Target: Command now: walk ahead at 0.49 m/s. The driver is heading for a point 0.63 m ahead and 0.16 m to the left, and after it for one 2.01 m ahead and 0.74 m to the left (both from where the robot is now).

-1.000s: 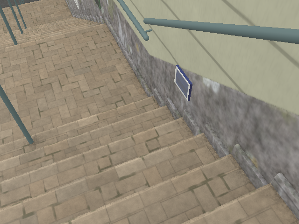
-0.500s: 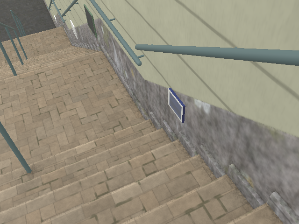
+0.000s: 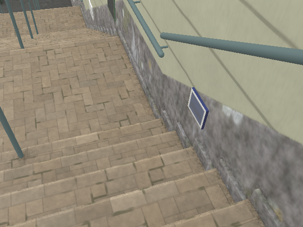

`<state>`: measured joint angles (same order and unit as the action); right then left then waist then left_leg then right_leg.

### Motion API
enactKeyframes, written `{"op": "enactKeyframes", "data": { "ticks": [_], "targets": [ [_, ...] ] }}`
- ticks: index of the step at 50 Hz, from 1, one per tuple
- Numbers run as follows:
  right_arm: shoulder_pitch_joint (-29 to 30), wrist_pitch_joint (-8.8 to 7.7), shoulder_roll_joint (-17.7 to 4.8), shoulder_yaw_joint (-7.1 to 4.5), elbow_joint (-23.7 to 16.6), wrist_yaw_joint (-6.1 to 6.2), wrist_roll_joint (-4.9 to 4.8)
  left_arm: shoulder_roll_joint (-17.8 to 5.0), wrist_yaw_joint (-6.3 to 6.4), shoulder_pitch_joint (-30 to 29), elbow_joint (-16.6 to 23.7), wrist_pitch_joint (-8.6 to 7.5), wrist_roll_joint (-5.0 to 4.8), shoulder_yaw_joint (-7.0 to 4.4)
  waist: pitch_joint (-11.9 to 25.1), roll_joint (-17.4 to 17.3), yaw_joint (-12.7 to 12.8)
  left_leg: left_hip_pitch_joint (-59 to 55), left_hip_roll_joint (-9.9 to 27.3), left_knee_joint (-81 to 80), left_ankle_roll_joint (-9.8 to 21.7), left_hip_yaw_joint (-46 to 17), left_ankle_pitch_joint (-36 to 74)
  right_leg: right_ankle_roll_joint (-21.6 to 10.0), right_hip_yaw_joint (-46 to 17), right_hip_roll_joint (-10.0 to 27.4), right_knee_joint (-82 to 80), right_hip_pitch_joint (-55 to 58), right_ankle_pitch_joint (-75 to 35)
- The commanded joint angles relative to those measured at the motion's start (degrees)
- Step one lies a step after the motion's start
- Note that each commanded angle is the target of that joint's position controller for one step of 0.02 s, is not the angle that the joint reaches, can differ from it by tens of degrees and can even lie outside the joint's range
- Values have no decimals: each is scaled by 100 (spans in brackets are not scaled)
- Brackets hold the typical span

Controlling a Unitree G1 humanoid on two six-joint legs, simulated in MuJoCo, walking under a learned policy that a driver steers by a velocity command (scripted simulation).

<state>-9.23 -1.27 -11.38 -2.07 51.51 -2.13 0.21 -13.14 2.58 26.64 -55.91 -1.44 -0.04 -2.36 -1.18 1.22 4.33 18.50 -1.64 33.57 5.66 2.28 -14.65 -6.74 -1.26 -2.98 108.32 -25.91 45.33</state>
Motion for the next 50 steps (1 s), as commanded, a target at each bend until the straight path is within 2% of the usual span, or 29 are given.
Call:
{"op": "enactKeyframes", "data": {
  "ticks": [1,3,5,7,9,10,13,16,20,24,25,26,28,29,30,31,32,33,34,35,36,38,39,41,43,44,45,47,50],
  "targets": [
    [-1824,39,-961,-186,329,214,-110,-734,59,-1106,800,-4,236,-149,-242,-554,-934,-2498,2454,-1747,1238,-3120,-957,202,266,383,780,-4526,-1057],
    [-1505,-173,-748,-27,287,166,232,-445,-19,-645,531,210,177,-103,-823,-259,-344,-432,2200,-1590,1090,-2768,-723,211,-261,646,-380,-3318,-1971],
    [-1131,-403,-494,111,389,139,151,-295,-117,-641,380,196,74,-98,-985,-262,87,636,1437,-1550,565,-1932,-112,279,-395,687,-2073,-2671,-3534],
    [-937,-591,-663,107,395,217,-38,-155,-204,-1442,659,169,241,-31,-980,-792,72,1382,994,-1912,469,-1270,1212,523,118,633,-4531,-1462,-4817],
    [-1517,-511,-842,39,615,277,-45,-44,-264,-896,248,267,265,-40,-223,-1158,66,369,1278,-1488,548,-1457,2353,469,-91,643,-4344,-1134,-5657],
    [-1552,-461,-810,49,523,282,-57,-235,-272,-874,187,273,145,-116,-147,-775,101,46,1206,-1390,522,-1294,2314,420,-34,636,-4637,-1228,-5969],
    [-2268,-363,-619,51,753,358,47,-347,-296,-2159,413,230,154,-155,-591,-549,-412,-1494,1362,-1198,691,-1787,914,410,-389,855,-5515,-2627,-6018],
    [-2785,-355,-875,-86,822,400,308,-488,-291,-2837,448,90,116,-231,-802,-491,-965,-2402,1311,-749,840,-1943,110,523,-666,701,-6239,-3330,-5790],
    [-2909,-461,-537,-9,864,425,233,-257,-424,-3843,828,-116,178,-115,-1032,-157,-1319,-1730,1121,-179,742,-1719,-393,655,-213,816,-7334,-2686,-6949],
    [-2382,-484,-661,-36,697,222,184,-71,-588,-3617,845,-155,184,-54,-941,-184,-1472,-599,722,237,535,-1329,500,430,263,678,-8489,-235,-7433],
    [-3010,-545,-243,276,1022,-20,608,187,-900,-3445,1030,-29,1275,300,-892,-240,-1190,-1034,789,637,445,-1472,-443,332,-510,1398,-9029,-240,-7135],
    [-2703,-591,-624,112,941,-144,457,-176,-933,-3219,1034,28,1270,128,-922,-310,-1012,-1349,799,901,618,-1683,-10,285,-138,1169,-9009,-228,-6539],
    [-2256,-536,-1221,-66,801,-259,426,-754,-849,-1755,457,-50,775,-1,-239,435,-526,-923,402,2574,538,-1429,779,405,256,879,-9252,1622,-6593],
    [-2423,-390,-1304,-21,979,-481,771,-874,-821,-136,77,-193,551,-46,234,527,19,421,219,3820,270,-1304,1261,257,327,1015,-8454,3988,-6988],
    [-3191,-390,-553,92,1261,-629,507,-1131,-780,760,-119,-174,651,-55,1464,1499,-39,1660,-421,5805,-229,-876,-1640,-572,-68,1572,-7605,5956,-8704],
    [-3811,-328,-302,158,1147,-634,322,-1312,-806,1314,-12,-124,692,-156,2812,1811,7,2595,-513,8254,-490,-737,-3251,-1570,-926,2658,-6170,7579,-10643],
    [-2282,-371,-413,186,376,-674,184,-1409,-781,1722,-323,-174,826,-142,2059,1195,403,4198,-280,8823,-626,-416,-3128,-1731,-1959,2995,-6986,7103,-8992],
    [-1332,-428,-501,182,-98,-528,2,-1504,-751,1079,-240,-161,788,-206,1281,376,429,4756,104,8531,-619,-472,-2468,-1637,-2091,3366,-7774,5686,-6735],
    [-811,-470,-478,226,-175,-355,-4,-807,-665,280,-86,-258,784,-15,235,-603,115,4307,535,7365,-476,-550,-1377,-1047,-1169,2765,-8304,3635,-5460],
    [-1362,-506,-408,222,-55,-223,130,-669,-711,-168,52,-299,795,49,43,4,-459,3520,816,6862,-342,-856,-852,-1194,-1266,2958,-8250,2071,-6290],
    [-1262,-502,-402,246,5,-134,412,274,-580,-963,344,-506,812,362,-285,-232,-891,2669,1305,4738,-154,-1226,568,-865,-843,2516,-8795,577,-6031],
    [-1753,-406,-197,229,398,-129,657,134,-394,-1076,371,-692,654,321,-216,-32,-979,1828,1144,3345,-260,-982,1148,-1011,-359,2276,-9195,-384,-5075],
    [-1724,-374,-164,211,381,-139,575,-164,-364,-488,183,-721,601,238,-29,194,-901,1868,1009,3150,-366,-818,1039,-1180,-406,2302,-9079,27,-5174],
    [-1606,-440,-49,253,347,-236,559,-236,-366,-481,192,-762,787,209,314,254,-1018,1425,919,3227,-317,-677,1747,-934,135,2076,-8490,-70,-5479],
    [-646,-414,-100,289,34,-216,597,281,-180,33,-22,-803,788,413,69,135,-530,2980,1291,1604,-304,-1230,3575,-581,101,2201,-7952,1303,-4311],
    [-679,-385,-214,283,182,-235,374,323,-132,69,-75,-780,821,469,31,-69,-541,2392,1225,676,-297,-1110,5207,-266,637,1811,-7434,902,-3634],
    [-476,-357,-319,227,112,-279,387,140,-224,145,-104,-731,908,483,10,73,-563,1359,990,827,-325,-703,5176,-273,743,1721,-7477,32,-3352],
    [96,-282,-568,137,-137,-260,400,116,-272,572,-232,-639,794,469,-473,77,-272,1863,1026,679,-314,-515,4217,-348,455,2130,-7391,483,-2748],
    [1257,-244,-264,252,-520,-214,499,-224,-194,1321,-427,-451,642,322,-932,47,303,2339,952,-163,-398,-246,3395,-292,74,2269,-6928,1465,-2751]
  ]
}}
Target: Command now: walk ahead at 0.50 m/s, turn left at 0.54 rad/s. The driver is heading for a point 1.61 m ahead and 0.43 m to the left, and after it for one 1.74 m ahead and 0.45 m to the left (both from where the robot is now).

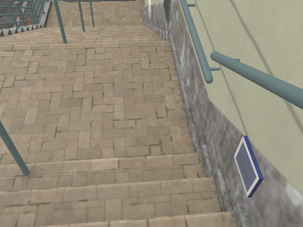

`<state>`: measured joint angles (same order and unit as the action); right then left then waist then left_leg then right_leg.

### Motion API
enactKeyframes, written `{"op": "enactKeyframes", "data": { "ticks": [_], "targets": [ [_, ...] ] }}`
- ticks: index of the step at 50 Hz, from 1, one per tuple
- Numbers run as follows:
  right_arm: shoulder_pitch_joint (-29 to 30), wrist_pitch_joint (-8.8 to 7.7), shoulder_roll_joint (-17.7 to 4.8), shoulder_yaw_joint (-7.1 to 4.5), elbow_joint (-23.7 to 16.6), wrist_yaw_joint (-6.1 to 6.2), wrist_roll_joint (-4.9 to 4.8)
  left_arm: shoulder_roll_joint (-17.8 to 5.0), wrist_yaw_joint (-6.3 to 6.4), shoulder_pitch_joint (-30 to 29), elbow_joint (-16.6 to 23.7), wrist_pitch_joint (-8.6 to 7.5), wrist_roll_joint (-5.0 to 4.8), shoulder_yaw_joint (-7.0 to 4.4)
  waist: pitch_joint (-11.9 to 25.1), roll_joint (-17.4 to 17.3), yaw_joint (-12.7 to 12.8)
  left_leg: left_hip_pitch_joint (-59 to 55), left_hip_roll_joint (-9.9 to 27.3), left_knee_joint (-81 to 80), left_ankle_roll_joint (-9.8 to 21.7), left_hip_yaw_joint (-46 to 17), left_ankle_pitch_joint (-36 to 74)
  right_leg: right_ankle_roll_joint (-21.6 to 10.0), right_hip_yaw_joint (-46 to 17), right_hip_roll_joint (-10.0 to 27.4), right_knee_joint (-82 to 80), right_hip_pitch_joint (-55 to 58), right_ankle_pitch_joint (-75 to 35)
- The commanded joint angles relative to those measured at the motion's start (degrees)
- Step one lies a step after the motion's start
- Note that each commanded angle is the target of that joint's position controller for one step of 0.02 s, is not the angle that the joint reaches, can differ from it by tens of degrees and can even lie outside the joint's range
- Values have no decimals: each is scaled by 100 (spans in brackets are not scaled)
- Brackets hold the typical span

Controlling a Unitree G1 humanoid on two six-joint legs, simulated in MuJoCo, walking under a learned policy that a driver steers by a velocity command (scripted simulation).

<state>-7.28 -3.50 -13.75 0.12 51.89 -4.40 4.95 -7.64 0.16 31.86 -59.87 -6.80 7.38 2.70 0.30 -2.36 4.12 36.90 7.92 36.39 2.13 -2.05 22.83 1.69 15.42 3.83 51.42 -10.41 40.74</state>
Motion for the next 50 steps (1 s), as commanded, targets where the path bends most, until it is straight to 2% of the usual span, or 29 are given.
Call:
{"op": "enactKeyframes", "data": {
  "ticks": [1,4,6,7,8,9,10,11,13,15,17,19,21,24,27,28,29,30,31,32,33,35,38,39,42,45,47,48,50],
  "targets": [
    [1171,-25,1,64,-567,33,39,-808,68,761,-57,140,-139,-234,-1162,370,369,472,29,-748,-49,206,-607,-1095,-1654,1678,-1224,89,-2240],
    [737,-31,-192,0,-226,63,-16,-1105,60,557,-121,272,-112,-419,-1215,388,158,-619,-181,-1241,-20,401,-1122,-795,-1425,1696,-636,-20,-3281],
    [-1222,-167,-718,-340,656,209,-4,-1497,-238,476,-238,314,47,-590,-159,-128,-654,-3599,-764,-1786,113,1294,287,-502,-374,847,1964,-672,-3841],
    [-2746,-219,-1305,-646,962,119,-20,-1288,-491,672,-335,304,197,-483,694,-520,-1386,-6357,-540,-981,776,1059,786,-206,-401,588,3655,-2373,-3153],
    [-3614,-108,-1988,-786,1184,62,18,-422,-844,1231,-41,257,128,-305,2605,-1477,-1183,-8996,684,843,2293,-534,3839,228,-735,11,6304,-3644,789],
    [-4313,-127,-1680,-778,1301,115,113,-800,-898,-476,739,142,-226,-365,2417,-773,-1960,-9244,1077,250,2328,-1587,2915,284,-1187,-151,6842,-5236,868],
    [-4241,-168,-1502,-750,1346,214,-27,-925,-740,-2039,1476,8,-597,-361,1134,-556,-2377,-8064,1365,-634,2146,-2189,347,161,-1396,-29,6624,-6454,1006],
    [-3318,-262,-1144,-604,1145,75,-154,-1107,-485,-2404,1559,-28,-666,-470,231,143,-1812,-6190,1221,-971,1939,-2267,-1420,12,-1593,202,6082,-6206,409],
    [-1414,-278,44,-88,626,-9,57,-599,-118,-1463,1237,-5,-356,-317,-595,683,-345,-2158,1171,-1135,1776,-1713,-2084,-467,-2494,807,3473,-4019,-1613],
    [-633,-395,110,37,116,64,-211,-498,-92,-983,956,239,-66,-279,-820,230,-102,84,534,-1883,1873,-1171,-3378,-508,-2121,731,1334,-2582,-3238],
    [-443,-424,-355,-8,-15,23,35,-531,-433,-437,900,284,-65,-185,-408,-80,188,1618,-170,-874,1611,-719,-3713,-459,-1601,254,1846,-978,-4655],
    [-1110,-557,-329,8,53,143,184,-823,-558,-838,1043,225,48,-172,-247,224,-352,662,-312,80,1550,-1135,-4239,-211,-2257,287,1059,-1981,-5869],
    [-2051,-586,-65,132,249,459,24,-918,-452,-2439,1502,274,-23,-120,-150,623,-1036,-712,-359,1065,1267,-1374,-5124,-168,-2268,390,-1595,-2685,-7361],
    [-2119,-366,-534,46,85,362,65,-839,-430,-2645,1802,405,-233,-21,-422,-177,-865,382,-505,1247,1224,-1655,-5921,-122,-1688,103,-2111,-1093,-6573],
    [-2060,-193,-855,-65,-145,156,-13,-1176,-399,-1751,1572,235,-280,-192,-310,146,-408,4,-509,2339,1057,-2218,-4791,-377,-1423,-147,-2973,374,-5478],
    [-2086,-173,-884,-77,-19,6,52,-1672,-308,-783,1332,123,-432,-439,-61,342,83,50,-790,3779,730,-2054,-4226,-664,-1539,-2,-3234,1305,-5844],
    [-2943,-261,-234,26,158,-227,13,-2146,-351,325,1052,68,-430,-681,1262,1198,142,982,-1197,5908,194,-1265,-4318,-1583,-1915,783,-1606,3459,-7953],
    [-3934,-333,151,24,331,-338,-275,-2399,-565,441,1037,121,-364,-699,2025,2016,-225,3048,-1668,8778,-57,-447,-6831,-2430,-3053,2005,-750,4846,-9580],
    [-2933,-379,-220,14,-165,-296,-463,-2316,-655,500,1077,253,-244,-724,1476,1434,148,4299,-1428,9698,23,-285,-6502,-2454,-3956,2340,-1406,4023,-7894],
    [-2313,-346,-180,20,-277,-154,-401,-1874,-638,99,933,262,-186,-654,380,813,132,4881,-898,8925,112,-738,-4980,-2195,-4309,2433,-2148,2692,-4155],
    [-1700,-294,-150,60,-346,-32,-345,-1052,-636,-168,952,221,-230,-431,-280,338,-18,4528,-665,7930,290,-677,-3902,-1503,-3570,1605,-2740,1406,-2403],
    [-1526,-271,-140,36,-479,43,-251,-345,-551,-905,923,129,-102,-176,-707,17,-660,3299,168,6681,304,-1023,-2728,-1691,-3750,2065,-3194,-710,-3163],
    [-1141,-241,-321,-129,-341,-68,31,-293,-223,-865,668,-293,-292,-120,-458,252,-306,1572,74,2920,404,-324,-934,-1580,-2118,845,-3197,-1986,-2646],
    [-957,-212,-255,-120,-339,-162,29,-635,-230,-454,444,-301,-192,-173,-388,734,-265,1408,-33,3147,318,-26,-1052,-1673,-2207,902,-3103,-1999,-3068],
    [-918,-187,-171,-91,-481,-251,76,-1233,-331,-305,322,-161,-17,-312,-156,287,-514,1384,-265,3264,248,-48,-1316,-1714,-2388,1178,-2421,-1395,-4823],
    [31,-166,24,55,-622,-34,64,-303,7,1552,-415,-59,-150,-104,-410,437,425,4814,29,1198,42,-757,-59,-1687,-3063,1306,-1562,2205,-3653],
    [841,-140,317,206,-838,-85,46,116,61,2422,-756,-9,-69,48,-563,651,599,5031,231,925,43,-366,-64,-1727,-3315,1340,-1468,2130,-3689],
    [798,-140,199,210,-746,-175,73,270,8,1717,-412,13,-54,141,-563,379,355,3607,257,403,134,-241,1014,-1720,-2907,1031,-1480,765,-3284],
    [920,-17,-9,162,-810,-298,146,-347,-230,905,-84,22,-25,18,-638,522,82,144,-180,1076,238,437,1187,-1624,-2140,705,-2156,-2299,-1985]
  ]
}}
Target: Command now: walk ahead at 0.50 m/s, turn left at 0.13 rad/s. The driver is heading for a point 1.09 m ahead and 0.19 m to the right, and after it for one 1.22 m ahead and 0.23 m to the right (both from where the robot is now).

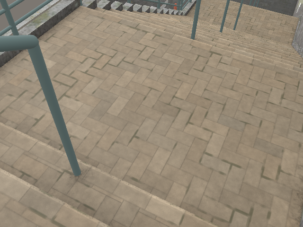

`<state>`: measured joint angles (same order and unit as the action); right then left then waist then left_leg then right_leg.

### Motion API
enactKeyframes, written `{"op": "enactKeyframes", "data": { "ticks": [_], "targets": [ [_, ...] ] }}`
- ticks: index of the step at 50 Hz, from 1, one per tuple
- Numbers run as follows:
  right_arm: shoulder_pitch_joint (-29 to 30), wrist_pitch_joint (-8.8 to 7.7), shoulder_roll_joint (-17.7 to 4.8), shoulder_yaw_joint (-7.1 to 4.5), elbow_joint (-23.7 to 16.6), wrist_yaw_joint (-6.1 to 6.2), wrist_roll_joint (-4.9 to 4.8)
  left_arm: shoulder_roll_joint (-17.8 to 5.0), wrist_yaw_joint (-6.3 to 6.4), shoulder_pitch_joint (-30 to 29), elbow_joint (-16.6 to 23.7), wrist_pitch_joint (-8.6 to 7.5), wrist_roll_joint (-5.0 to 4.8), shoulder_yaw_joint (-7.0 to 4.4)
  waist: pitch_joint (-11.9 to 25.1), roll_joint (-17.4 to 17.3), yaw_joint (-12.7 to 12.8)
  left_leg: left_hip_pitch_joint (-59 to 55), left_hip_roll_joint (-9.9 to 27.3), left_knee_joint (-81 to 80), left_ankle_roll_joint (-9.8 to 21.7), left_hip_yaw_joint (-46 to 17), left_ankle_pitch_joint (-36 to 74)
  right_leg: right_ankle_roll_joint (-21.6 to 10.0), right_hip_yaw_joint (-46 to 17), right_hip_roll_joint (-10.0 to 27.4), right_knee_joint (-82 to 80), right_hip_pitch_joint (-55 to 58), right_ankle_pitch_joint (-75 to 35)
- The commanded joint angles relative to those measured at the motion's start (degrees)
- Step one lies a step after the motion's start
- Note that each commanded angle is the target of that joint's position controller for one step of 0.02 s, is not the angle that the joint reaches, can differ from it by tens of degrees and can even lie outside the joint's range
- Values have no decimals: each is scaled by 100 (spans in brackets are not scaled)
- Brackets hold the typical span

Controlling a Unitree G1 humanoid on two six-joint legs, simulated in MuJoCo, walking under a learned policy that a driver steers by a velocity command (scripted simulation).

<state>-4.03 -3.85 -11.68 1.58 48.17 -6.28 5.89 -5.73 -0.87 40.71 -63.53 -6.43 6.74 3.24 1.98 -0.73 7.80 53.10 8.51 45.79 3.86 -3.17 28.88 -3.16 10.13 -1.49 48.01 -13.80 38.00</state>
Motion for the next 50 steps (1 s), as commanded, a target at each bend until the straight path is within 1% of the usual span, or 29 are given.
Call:
{"op": "enactKeyframes", "data": {
  "ticks": [1,4,6,8,10,11,12,13,14,15,16,18,19,21,23,27,31,34,35,36,37,38,39,40,42,44,46,47,50],
  "targets": [
    [573,77,-498,-89,-481,-52,56,-715,-126,-245,432,-52,-66,-88,-925,447,-322,-1638,-330,185,-5,587,66,-1094,-1558,1165,-1661,-1989,-1688],
    [1403,184,-357,-60,-673,-46,-94,-934,86,479,12,-103,-228,-199,-1266,211,184,-735,-146,-1838,-153,302,-925,-873,-1867,1470,-951,511,-2790],
    [1537,206,-216,-18,-549,-1,-45,-1101,49,646,-180,36,-275,-306,-1223,246,369,-1468,-276,-2515,-161,592,-1287,-869,-1827,1500,-718,987,-3398],
    [707,172,-318,-126,-81,105,-10,-1065,-33,529,-390,171,-210,-388,-941,-44,13,-2678,-96,-3504,-17,433,-589,-578,-1635,1369,356,1314,-3848],
    [-2589,-1,-1247,-633,663,216,-25,-916,-429,503,-393,292,3,-369,726,-595,-1324,-8114,47,-2242,678,815,1491,133,-831,682,3133,-1481,-2964],
    [-3786,97,-1549,-684,1151,196,-29,-233,-635,1163,-473,337,-77,-266,2509,-1277,-1220,-10514,1154,-311,1794,-157,4183,512,-792,202,5927,-2523,905],
    [-4108,178,-1528,-788,1144,194,-49,-671,-721,346,-17,265,-231,-399,2572,-824,-1634,-10411,1397,-320,1930,-838,3848,541,-1219,229,6680,-3272,1193],
    [-2668,199,-1036,-650,843,411,-611,-877,154,-865,495,238,-1191,-562,1326,-209,-1527,-9321,1947,-1036,1512,-1099,3227,294,-944,394,6027,-4978,900],
    [-2219,124,-755,-553,680,551,-617,-908,440,-1349,649,257,-939,-551,576,135,-1371,-8029,1552,-1680,1215,-853,1149,199,-1102,642,4767,-4766,447],
    [-2078,109,-702,-535,654,649,-591,-791,447,-1258,634,381,-734,-578,217,-193,-1150,-6789,1644,-2061,1414,-1036,30,120,-1121,653,4878,-4302,248],
    [-1884,7,-388,-428,680,673,-649,-900,446,-1319,596,425,-552,-658,-254,367,-862,-5241,1328,-2231,1070,-717,-513,22,-1668,904,3358,-3408,-1352],
    [-1441,-93,-562,-473,673,694,-639,-320,282,-1364,663,583,-549,-580,-611,-129,-311,-3214,839,-2817,1014,-187,-1257,198,-1373,753,1473,-1896,-2599],
    [-1427,-56,-683,-525,817,732,-583,-422,240,-1421,693,664,-432,-592,-389,-419,-250,-3076,820,-2678,1075,-116,-1151,296,-1287,679,1486,-1574,-2888],
    [-1221,-67,-706,-556,747,683,-591,-606,158,-1182,552,702,-580,-618,-164,-795,-70,-2671,640,-2395,1024,186,-1140,261,-1044,521,1571,-1004,-3929],
    [-1749,-190,-372,-531,1095,744,-635,-929,102,-2428,1043,567,-581,-739,-632,-398,-394,-3364,598,-2102,900,-313,-3434,150,-1780,680,602,-2429,-5489],
    [-1551,-161,-582,-536,1074,881,-636,-952,-90,-3349,1345,507,-530,-678,-639,-135,-546,-2703,398,-1377,591,-163,-5335,61,-1747,529,-633,-1310,-7111],
    [-2244,23,-642,-536,1144,939,-351,-962,-155,-4463,1669,496,-630,-604,-1297,-128,-1391,-3304,367,-534,590,-285,-5133,133,-1462,656,-1898,-1416,-6082],
    [-2488,201,-703,-559,1300,1063,-278,-1152,-121,-3285,1085,373,-684,-689,-1133,253,-1157,-3861,218,1296,616,-173,-3792,31,-1157,766,-3113,-396,-5557],
    [-3593,110,-409,-272,1786,386,409,-1410,-229,-1288,311,213,-14,-803,-885,1209,-489,-3255,320,2321,7,-297,-4308,-205,-963,767,-3551,1485,-7169],
    [-2876,54,-976,-452,1526,-14,251,-2007,-225,-163,176,166,21,-1179,38,1233,317,-2130,-509,4120,-313,135,-4749,-672,-796,766,-2721,3544,-7006],
    [-3917,19,-96,-431,1566,-250,-199,-2651,-375,-110,300,268,-139,-1173,2116,2335,-352,-877,-1204,6835,-713,439,-8027,-1958,-1910,1858,-800,5606,-10393],
    [-2882,-67,-698,-503,1046,-294,-480,-2524,-393,-94,434,259,16,-1181,1726,1691,129,788,-1301,7903,-822,287,-8158,-2237,-2922,2206,-961,5588,-10710],
    [-1886,-139,-823,-493,583,-182,-570,-2285,-373,-519,460,210,-162,-1144,1042,1141,169,1996,-907,8012,-748,396,-7859,-2157,-3185,2596,-1495,4895,-8774],
    [-1503,-174,-865,-520,440,50,-591,-1996,-431,-1030,587,190,-362,-977,316,417,-87,2130,-493,7577,-735,139,-7181,-2158,-3533,2948,-1770,3318,-7681],
    [-2161,-175,-99,-281,699,264,-373,-901,-495,-2213,719,185,-224,-547,-388,-231,-1157,-222,47,5686,-371,-456,-5334,-1459,-2280,2424,-2239,-277,-7141],
    [-2072,-133,221,-169,746,196,-64,-979,-260,-2526,775,-40,-317,-565,-653,357,-1239,-1037,-70,3970,-244,-29,-3619,-1081,-1415,1314,-2758,-1667,-5930],
    [-1784,-84,-82,-299,858,106,-77,-1285,-182,-2412,833,-185,-357,-569,-424,200,-1083,-2066,-193,1874,-409,217,-2045,-1034,-1305,1055,-2841,-2123,-5305],
    [-1818,-40,-283,-353,878,90,-129,-1429,-224,-2218,765,-162,-228,-571,-281,461,-1129,-2335,-242,2016,-538,233,-2113,-973,-1519,1148,-2680,-2134,-5677],
    [-2191,27,-496,-463,940,234,-159,-1502,-436,-2711,985,-119,-282,-572,48,453,-1438,-2965,-291,1764,-772,3,-2598,-784,-1753,1274,-2021,-1654,-6362]
  ]
}}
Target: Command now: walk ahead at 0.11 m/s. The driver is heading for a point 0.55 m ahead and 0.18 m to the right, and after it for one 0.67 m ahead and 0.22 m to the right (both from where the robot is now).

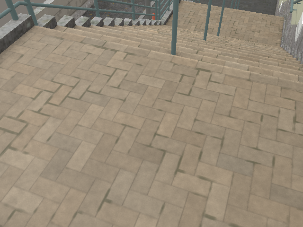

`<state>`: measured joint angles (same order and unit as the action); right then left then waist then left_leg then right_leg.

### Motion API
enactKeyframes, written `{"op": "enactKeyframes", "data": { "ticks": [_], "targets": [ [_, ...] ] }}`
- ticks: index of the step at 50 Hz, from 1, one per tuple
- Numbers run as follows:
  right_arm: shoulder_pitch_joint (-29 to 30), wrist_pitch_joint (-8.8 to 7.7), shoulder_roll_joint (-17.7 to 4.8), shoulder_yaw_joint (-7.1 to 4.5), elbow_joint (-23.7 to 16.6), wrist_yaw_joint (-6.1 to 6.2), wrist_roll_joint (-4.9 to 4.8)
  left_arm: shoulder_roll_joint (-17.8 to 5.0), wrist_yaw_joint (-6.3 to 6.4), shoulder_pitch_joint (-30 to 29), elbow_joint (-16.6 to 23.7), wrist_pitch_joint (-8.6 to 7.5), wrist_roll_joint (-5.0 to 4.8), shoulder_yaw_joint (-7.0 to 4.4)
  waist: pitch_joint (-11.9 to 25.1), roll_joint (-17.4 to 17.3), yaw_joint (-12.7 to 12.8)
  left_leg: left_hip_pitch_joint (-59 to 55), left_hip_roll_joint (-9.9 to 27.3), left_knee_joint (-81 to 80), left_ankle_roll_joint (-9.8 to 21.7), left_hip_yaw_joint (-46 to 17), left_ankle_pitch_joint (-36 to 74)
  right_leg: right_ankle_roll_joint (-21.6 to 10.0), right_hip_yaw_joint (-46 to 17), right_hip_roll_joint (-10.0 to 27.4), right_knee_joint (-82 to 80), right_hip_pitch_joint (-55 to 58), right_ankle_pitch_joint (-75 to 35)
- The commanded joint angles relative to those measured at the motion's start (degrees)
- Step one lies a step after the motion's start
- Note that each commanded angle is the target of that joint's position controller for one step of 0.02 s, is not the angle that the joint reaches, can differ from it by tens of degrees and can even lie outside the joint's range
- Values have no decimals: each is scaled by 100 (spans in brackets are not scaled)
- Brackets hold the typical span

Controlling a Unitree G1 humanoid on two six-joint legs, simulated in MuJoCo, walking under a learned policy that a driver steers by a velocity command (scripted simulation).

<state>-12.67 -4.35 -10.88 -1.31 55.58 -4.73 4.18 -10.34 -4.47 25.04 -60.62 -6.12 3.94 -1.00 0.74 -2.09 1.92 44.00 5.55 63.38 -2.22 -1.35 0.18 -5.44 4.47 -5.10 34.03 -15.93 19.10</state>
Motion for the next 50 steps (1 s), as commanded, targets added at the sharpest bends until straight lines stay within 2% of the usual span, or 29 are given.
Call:
{"op": "enactKeyframes", "data": {
  "ticks": [1,2,3,4,5,6,7,8,9,10,12,14,16,20,22,25,26,38,39,40,41,42,43,44,45,46,48,49,50],
  "targets": [
    [-1482,107,-555,-214,248,143,2,-1022,-125,-1287,759,-139,-62,-132,130,499,-935,-2160,0,-28,-256,-144,-212,-525,-1298,1735,-445,-1309,-4540],
    [-1518,108,-519,-231,267,188,-75,-897,-158,-1375,783,-114,-168,-84,98,421,-938,-2255,60,-202,-348,-155,-594,-490,-1422,1786,-225,-1121,-4539],
    [-1002,87,-517,-267,146,252,-228,-760,-238,-1146,743,-67,-484,-47,12,229,-786,-2202,41,-1431,-434,120,-1064,-299,-1356,1651,-120,-675,-4513],
    [-721,61,-384,-199,128,228,-436,-690,-377,-937,618,-2,-654,-9,-17,59,-667,-2713,85,-2373,-350,197,-122,-11,-1324,1452,29,-435,-4344],
    [-124,33,-580,-156,29,186,-581,-880,-400,-135,537,99,-709,-187,301,-179,107,-2915,-8,-2582,-53,-19,931,283,-1127,1021,-155,36,-3376],
    [262,31,-762,-177,-64,99,-511,-965,-356,211,464,152,-620,-264,423,-263,327,-3055,-41,-2757,160,-29,841,410,-957,787,-294,83,-2290],
    [566,27,-863,-220,-122,52,-430,-1107,-298,91,486,176,-491,-340,327,-308,366,-2974,-165,-2835,185,134,244,475,-633,639,-298,129,-1716],
    [611,7,-866,-268,-139,19,-419,-1154,-273,-246,545,163,-435,-391,115,-161,241,-2723,-254,-3037,119,199,-164,448,-517,569,-274,65,-1533],
    [575,18,-828,-282,-60,-29,-427,-1096,-216,-373,568,120,-392,-420,11,-270,272,-2463,-249,-3058,184,146,-428,484,-268,483,-272,191,-1114],
    [428,41,-845,-312,12,-37,-407,-1008,-204,-495,546,80,-416,-425,-166,-84,170,-2404,-203,-3071,241,137,-313,444,-252,439,-249,189,-1156],
    [309,66,-819,-322,68,19,-417,-806,-222,-763,590,33,-502,-403,46,184,13,-2573,-230,-2896,221,272,-12,376,-376,500,-276,393,-2148],
    [394,72,-805,-303,39,40,-412,-791,-223,-1125,722,35,-524,-413,314,250,-92,-2764,-225,-2766,225,341,404,394,-432,505,-280,577,-2773],
    [490,70,-941,-339,51,45,-406,-980,-176,-1248,758,46,-475,-467,362,183,-126,-2815,-229,-2745,234,395,611,456,-431,512,-313,684,-3038],
    [744,63,-1069,-362,36,54,-385,-1098,-120,-1321,752,84,-449,-515,322,120,-155,-2916,-202,-2843,251,401,631,480,-402,480,-372,653,-2700],
    [801,80,-1029,-339,98,34,-370,-1119,-140,-1391,775,100,-394,-526,274,101,-148,-2993,-210,-2952,259,393,390,449,-413,481,-454,620,-2429],
    [974,104,-1123,-351,122,36,-360,-1141,-151,-1492,776,108,-398,-534,189,112,-163,-3044,-221,-3063,271,405,179,432,-441,489,-560,587,-2192],
    [970,105,-1168,-375,174,48,-377,-1219,-153,-1361,708,97,-382,-556,98,80,-110,-2980,-245,-3126,262,419,-41,428,-415,496,-611,619,-2046],
    [1119,119,-1202,-342,472,93,-322,-1176,-158,-1338,520,134,-353,-537,-66,145,-132,-3140,-278,-3509,312,458,-484,311,-456,523,-893,665,-1486],
    [998,130,-1285,-376,523,112,-303,-1284,-145,-1177,460,144,-337,-577,-89,186,-123,-3140,-309,-3571,345,478,-1130,228,-512,554,-1041,675,-819],
    [908,131,-1477,-467,536,170,-233,-1518,-100,-1012,400,146,-254,-678,-292,324,-81,-2990,-421,-3502,421,539,-2374,-30,-692,658,-1253,569,385],
    [860,110,-1520,-519,542,249,-162,-1596,-46,-807,331,134,-157,-744,-586,453,7,-2741,-470,-3358,531,515,-3223,-356,-1049,903,-1526,406,1664],
    [863,71,-1317,-491,524,329,-104,-1517,30,-498,250,101,-91,-765,-794,570,134,-2455,-480,-3077,657,434,-3509,-681,-1501,1232,-1753,402,2439],
    [955,13,-953,-403,464,391,-71,-1348,116,-199,143,61,-64,-742,-909,798,256,-2079,-488,-2691,688,450,-3256,-1013,-2031,1680,-1935,668,2657],
    [1067,-67,-672,-330,369,433,-71,-1107,183,-67,125,27,-112,-667,-1021,818,297,-1738,-445,-2579,682,485,-2843,-1239,-2366,2085,-2056,988,2592],
    [1195,-123,-528,-285,286,453,-84,-912,233,-143,146,29,-137,-589,-1049,762,286,-1663,-376,-2559,712,439,-2488,-1303,-2494,2264,-2071,1145,2251],
    [1374,-167,-508,-262,129,465,-57,-817,272,-366,247,48,-139,-542,-951,700,238,-1859,-419,-2440,754,464,-2427,-1318,-2520,2206,-1986,1113,1794],
    [1006,-249,-567,-273,121,423,-54,-1054,256,-739,379,91,-106,-576,-846,619,-57,-2785,-595,-2492,794,671,-2358,-1264,-2101,1865,-1573,550,1100],
    [524,-277,-550,-260,230,390,-5,-1192,233,-978,439,110,-64,-608,-813,562,-323,-3570,-698,-2754,801,773,-2195,-1223,-1810,1571,-1128,-22,1087],
    [-160,-308,-487,-254,373,349,27,-1201,179,-1080,420,85,68,-612,-787,339,-652,-4440,-771,-2863,833,704,-1920,-1157,-1495,1194,-224,-783,642]
  ]
}}
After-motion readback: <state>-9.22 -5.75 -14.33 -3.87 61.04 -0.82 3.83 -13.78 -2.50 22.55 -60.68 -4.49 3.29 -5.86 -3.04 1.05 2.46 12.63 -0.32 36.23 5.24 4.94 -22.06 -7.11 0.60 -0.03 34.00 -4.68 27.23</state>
